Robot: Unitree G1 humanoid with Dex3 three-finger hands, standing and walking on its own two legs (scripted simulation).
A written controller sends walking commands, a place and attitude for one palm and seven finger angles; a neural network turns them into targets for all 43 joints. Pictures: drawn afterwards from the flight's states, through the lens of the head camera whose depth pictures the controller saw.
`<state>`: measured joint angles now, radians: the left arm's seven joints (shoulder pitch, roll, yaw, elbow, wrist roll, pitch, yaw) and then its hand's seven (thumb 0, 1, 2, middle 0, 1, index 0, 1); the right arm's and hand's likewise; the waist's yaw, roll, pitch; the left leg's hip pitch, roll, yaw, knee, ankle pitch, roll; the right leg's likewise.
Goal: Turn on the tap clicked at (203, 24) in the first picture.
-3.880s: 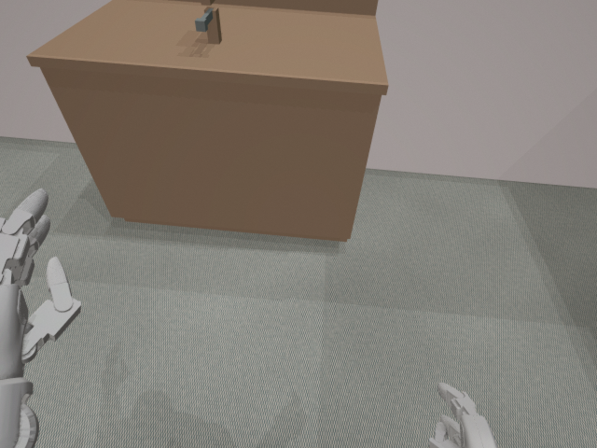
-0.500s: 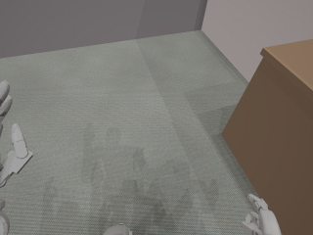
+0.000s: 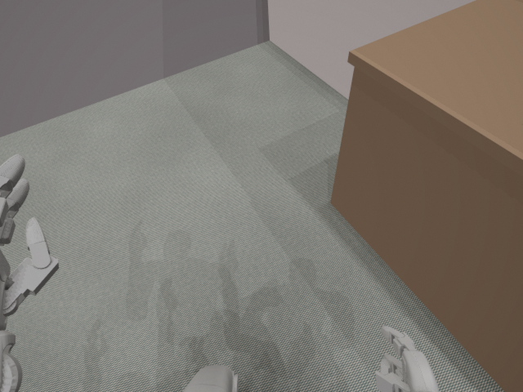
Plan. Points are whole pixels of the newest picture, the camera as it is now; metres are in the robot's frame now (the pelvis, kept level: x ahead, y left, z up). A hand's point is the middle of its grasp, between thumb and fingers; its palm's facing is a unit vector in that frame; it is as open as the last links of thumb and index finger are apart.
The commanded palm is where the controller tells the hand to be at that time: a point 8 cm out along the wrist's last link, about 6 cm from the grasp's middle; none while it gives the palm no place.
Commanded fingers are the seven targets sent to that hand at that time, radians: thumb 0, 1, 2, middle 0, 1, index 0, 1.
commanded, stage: turn to face it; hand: left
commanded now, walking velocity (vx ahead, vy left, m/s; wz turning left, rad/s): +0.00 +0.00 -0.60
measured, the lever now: out of the picture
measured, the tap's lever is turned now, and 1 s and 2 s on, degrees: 0 0 0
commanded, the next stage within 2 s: none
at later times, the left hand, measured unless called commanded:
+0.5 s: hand (81, 269) +0.21 +0.20 +0.18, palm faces +0.20 -0.89 -0.42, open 7.4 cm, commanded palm +0.17 +0.24 +0.18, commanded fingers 0.00 0.90 0.90 -0.20 -0.30 -0.20 -0.30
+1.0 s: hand (198, 293) +0.19 +0.07 +0.19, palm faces -0.14 -0.86 -0.48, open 7.4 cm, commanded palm +0.17 +0.13 +0.18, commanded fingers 0.00 0.90 0.90 -0.20 -0.30 -0.20 -0.30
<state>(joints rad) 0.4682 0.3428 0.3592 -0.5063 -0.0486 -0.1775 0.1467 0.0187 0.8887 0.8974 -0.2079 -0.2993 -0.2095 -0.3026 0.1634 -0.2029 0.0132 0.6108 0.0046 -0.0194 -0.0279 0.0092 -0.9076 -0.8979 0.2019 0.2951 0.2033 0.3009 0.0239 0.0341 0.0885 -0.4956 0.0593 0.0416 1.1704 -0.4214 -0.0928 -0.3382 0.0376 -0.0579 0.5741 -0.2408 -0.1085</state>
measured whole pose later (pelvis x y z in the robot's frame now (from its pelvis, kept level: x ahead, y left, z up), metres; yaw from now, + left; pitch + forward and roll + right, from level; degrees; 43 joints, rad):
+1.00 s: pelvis -0.12 -0.01 -0.01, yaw -35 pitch +0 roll +2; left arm 0.53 0.45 0.44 -0.63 -0.04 -0.21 0.15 0.02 0.89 0.90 -0.21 -0.30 -0.21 -0.30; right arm 0.21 -0.27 -0.04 0.55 0.01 0.04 -0.03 0.01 -0.91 -0.90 0.19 0.29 0.20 0.30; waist 0.00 -0.06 0.07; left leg -0.28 0.05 0.10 0.58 -0.29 -0.03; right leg -0.44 0.08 0.06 0.61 -0.20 -0.05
